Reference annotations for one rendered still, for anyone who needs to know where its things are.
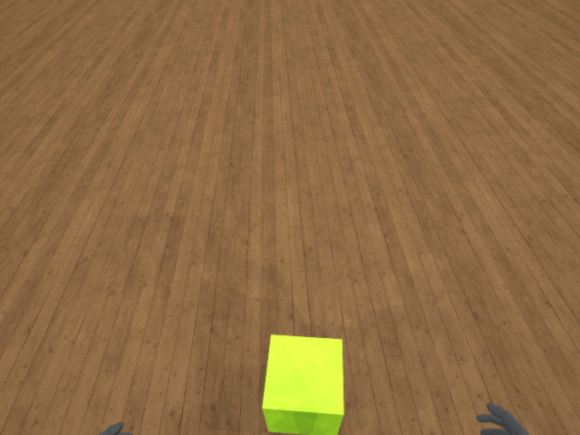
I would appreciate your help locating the carton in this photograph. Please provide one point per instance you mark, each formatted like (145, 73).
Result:
(304, 385)

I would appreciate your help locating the robot right hand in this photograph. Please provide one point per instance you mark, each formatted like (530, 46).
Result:
(502, 418)

